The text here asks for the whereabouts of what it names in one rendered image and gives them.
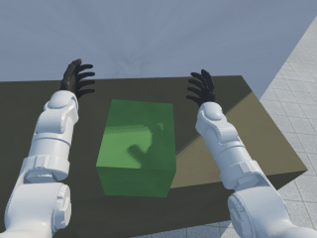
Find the right robot forearm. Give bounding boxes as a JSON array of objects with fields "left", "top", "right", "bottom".
[{"left": 195, "top": 101, "right": 291, "bottom": 221}]

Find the robot left hand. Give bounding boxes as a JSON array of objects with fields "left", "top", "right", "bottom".
[{"left": 59, "top": 59, "right": 95, "bottom": 101}]

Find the left robot upper arm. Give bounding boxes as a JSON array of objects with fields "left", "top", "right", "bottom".
[{"left": 0, "top": 182, "right": 71, "bottom": 238}]

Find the left robot forearm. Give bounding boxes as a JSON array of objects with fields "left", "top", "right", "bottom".
[{"left": 4, "top": 90, "right": 79, "bottom": 228}]

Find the pedestal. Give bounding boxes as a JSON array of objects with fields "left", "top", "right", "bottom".
[{"left": 0, "top": 75, "right": 308, "bottom": 238}]

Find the robot right hand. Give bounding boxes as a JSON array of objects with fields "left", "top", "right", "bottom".
[{"left": 186, "top": 69, "right": 217, "bottom": 107}]

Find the carton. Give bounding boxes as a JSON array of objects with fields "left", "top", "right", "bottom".
[{"left": 96, "top": 99, "right": 176, "bottom": 197}]

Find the right robot upper arm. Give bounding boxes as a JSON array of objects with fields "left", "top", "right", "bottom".
[{"left": 227, "top": 183, "right": 317, "bottom": 238}]

